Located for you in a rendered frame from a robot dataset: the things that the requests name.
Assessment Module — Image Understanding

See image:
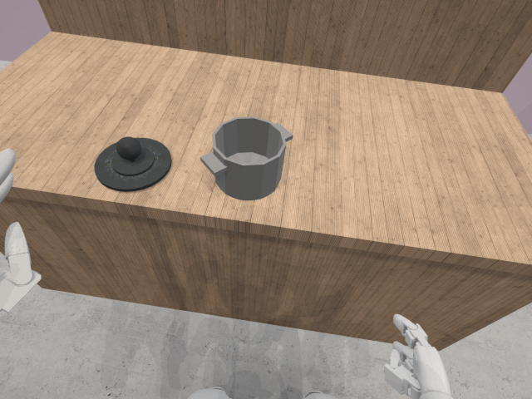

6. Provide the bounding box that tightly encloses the right robot hand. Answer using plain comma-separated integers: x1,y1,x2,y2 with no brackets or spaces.
385,314,451,399

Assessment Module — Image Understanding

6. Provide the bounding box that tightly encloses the left robot hand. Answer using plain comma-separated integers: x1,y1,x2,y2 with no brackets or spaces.
0,149,42,313

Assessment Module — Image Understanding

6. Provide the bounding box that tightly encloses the knob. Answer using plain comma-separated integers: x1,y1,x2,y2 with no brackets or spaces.
116,137,141,160

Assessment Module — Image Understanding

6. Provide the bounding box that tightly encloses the pot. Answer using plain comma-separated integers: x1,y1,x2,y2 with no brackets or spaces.
200,116,293,200

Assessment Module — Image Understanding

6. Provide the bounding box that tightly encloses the table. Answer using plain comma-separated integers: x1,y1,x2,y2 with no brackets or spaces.
0,0,532,351

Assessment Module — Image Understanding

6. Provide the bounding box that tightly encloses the lid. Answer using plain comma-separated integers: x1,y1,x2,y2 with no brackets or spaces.
94,138,172,192

